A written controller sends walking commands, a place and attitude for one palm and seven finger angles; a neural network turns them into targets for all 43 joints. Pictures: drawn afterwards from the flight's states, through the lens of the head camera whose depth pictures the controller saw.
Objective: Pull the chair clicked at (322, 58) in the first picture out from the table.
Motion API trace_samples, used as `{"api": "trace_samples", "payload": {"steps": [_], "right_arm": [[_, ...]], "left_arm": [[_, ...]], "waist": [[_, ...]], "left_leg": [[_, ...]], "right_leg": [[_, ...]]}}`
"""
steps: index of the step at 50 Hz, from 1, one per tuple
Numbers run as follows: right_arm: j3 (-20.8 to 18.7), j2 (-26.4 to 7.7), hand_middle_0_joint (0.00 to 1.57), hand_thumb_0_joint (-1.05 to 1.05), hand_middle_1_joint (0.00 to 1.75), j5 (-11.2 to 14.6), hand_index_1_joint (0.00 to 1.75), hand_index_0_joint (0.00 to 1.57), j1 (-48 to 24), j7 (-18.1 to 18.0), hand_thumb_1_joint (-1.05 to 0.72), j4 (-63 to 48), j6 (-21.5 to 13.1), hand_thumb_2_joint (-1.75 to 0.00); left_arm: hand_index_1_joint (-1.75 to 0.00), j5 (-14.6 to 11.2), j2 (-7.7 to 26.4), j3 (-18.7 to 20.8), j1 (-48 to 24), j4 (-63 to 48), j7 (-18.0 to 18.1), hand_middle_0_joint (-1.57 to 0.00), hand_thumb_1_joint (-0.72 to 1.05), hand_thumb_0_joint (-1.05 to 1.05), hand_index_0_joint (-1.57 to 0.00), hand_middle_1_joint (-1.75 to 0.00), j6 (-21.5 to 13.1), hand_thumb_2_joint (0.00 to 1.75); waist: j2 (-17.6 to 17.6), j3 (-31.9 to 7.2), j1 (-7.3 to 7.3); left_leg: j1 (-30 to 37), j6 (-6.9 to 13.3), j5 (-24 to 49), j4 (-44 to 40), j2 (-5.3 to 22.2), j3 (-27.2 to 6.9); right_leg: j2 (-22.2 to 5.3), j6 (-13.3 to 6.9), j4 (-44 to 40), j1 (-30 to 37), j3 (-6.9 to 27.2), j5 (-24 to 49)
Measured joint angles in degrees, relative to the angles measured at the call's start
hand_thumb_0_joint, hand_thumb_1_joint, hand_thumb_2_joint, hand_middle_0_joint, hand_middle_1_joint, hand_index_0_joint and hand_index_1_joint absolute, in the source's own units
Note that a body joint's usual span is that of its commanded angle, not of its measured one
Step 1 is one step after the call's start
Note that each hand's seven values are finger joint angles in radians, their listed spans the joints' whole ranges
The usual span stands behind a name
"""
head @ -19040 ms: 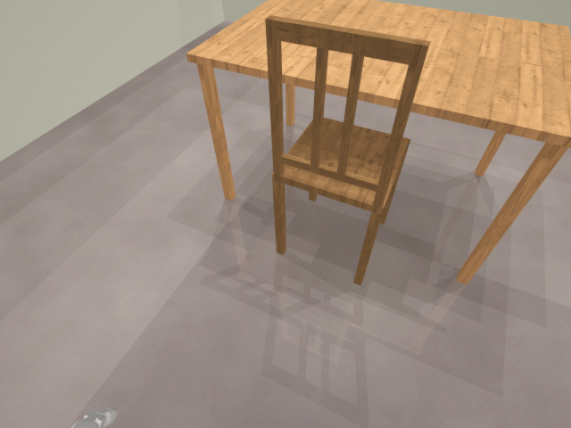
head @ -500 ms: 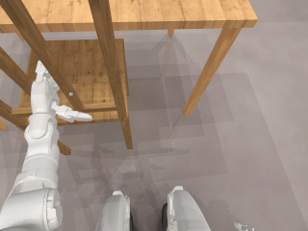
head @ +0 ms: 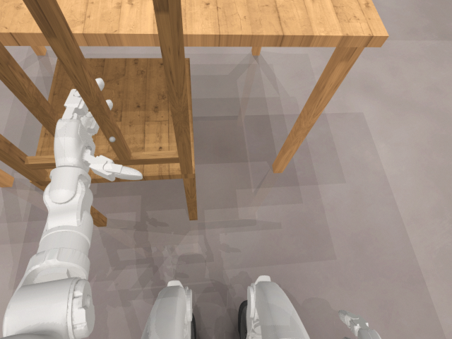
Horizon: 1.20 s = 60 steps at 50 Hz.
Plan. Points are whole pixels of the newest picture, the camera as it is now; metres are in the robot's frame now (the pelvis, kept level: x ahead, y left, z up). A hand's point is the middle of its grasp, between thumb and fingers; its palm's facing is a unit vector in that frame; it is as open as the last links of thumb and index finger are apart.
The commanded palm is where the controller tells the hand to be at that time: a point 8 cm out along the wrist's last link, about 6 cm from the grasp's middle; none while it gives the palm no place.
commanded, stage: hook a spindle and tug to test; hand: left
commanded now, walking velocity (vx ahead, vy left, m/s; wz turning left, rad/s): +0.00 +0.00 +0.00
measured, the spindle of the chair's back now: (37, 105) +0.47 +0.29 +0.07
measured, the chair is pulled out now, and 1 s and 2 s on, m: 0.00 0.03 0.11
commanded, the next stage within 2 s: step backward, pulling the chair out in 1.18 s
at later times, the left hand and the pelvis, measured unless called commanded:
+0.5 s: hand (118, 136) +0.45 +0.18 +0.02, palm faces +0.07 -1.00 -0.03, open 6.4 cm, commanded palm +0.42 +0.22 +0.03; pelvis +0.00 +0.00 +0.00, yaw +0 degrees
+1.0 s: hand (120, 149) +0.42 +0.18 +0.02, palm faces +0.08 -1.00 -0.03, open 5.4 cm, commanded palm +0.39 +0.22 +0.03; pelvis +0.02 +0.00 +0.01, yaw -1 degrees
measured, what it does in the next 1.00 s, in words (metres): stands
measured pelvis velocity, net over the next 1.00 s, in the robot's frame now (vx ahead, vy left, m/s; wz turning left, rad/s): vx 0.02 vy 0.00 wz -0.01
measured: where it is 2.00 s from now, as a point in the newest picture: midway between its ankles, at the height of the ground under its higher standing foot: outside the picture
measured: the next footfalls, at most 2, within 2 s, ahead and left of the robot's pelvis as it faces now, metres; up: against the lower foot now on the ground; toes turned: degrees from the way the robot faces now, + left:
none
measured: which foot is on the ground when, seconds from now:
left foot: down 0.00-1.00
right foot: down 0.00-1.00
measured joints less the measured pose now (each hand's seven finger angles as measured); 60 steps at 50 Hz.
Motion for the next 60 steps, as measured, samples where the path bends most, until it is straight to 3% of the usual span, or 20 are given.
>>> {"api": "trace_samples", "payload": {"steps": [7,16,30,37,60], "right_arm": [[0.1,0.2,0.2,0.01,0.3,0.0,0.3,0.21,0.2,0.1,-0.91,0.0,0.4,-0.9],[0.1,0.4,0.2,0.01,0.3,-0.2,0.3,0.21,1.1,0.3,-0.91,0.1,0.7,-0.9],[-0.3,0.1,0.2,0.01,0.3,0.0,0.3,0.21,1.1,0.3,-0.91,0.3,0.7,-0.9],[-0.7,0.3,0.2,0.01,0.3,0.3,0.3,0.2,1.0,0.8,-0.91,-0.7,0.5,-0.9],[-1.3,0.8,0.2,0.01,0.3,0.5,0.3,0.2,-1.3,0.8,-0.91,-1.2,-1.7,-0.9]], "left_arm": [[-0.88,0.5,-0.6,-0.6,-0.3,0.0,1.1,-0.31,-0.4,-0.02,-0.32,-0.88,0.6,0.34],[-1.29,1.0,-0.8,-0.1,0.0,-0.2,2.3,-0.45,-0.01,-0.01,-0.45,-1.29,0.4,0.51],[-1.44,-0.1,-0.5,0.1,1.0,-1.2,2.2,-0.48,0.69,0.0,-0.47,-1.43,1.1,0.8],[-1.45,-1.3,-1.6,-0.5,5.9,-6.1,3.9,-0.42,0.72,0.01,-0.42,-1.44,2.4,0.78],[-1.45,-1.9,-5.5,-4.9,16.9,-17.0,4.0,-0.42,0.72,0.01,-0.41,-1.45,2.1,0.78]], "waist": [[0.2,-0.1,-0.16],[0.2,-0.2,-0.49],[0.2,0.0,-0.48],[0.2,-0.3,-0.54],[0.2,-1.0,2.03]], "left_leg": [[0.0,0.1,0.0,-0.1,0.0,0.1],[0.4,0.0,0.0,-0.5,0.1,0.4],[0.9,-0.3,0.0,-1.0,0.3,0.4],[2.8,-0.4,-0.1,-2.5,0.7,0.9],[5.4,-0.7,-1.2,-3.5,0.3,0.7]], "right_leg": [[0.0,0.1,-0.1,0.0,0.2,0.0],[0.2,0.1,-0.3,0.1,0.5,0.0],[0.4,-0.2,-0.6,0.4,0.5,0.0],[0.9,-0.3,-2.0,1.9,1.0,0.1],[0.6,-0.3,-2.3,4.4,0.9,-1.5]]}}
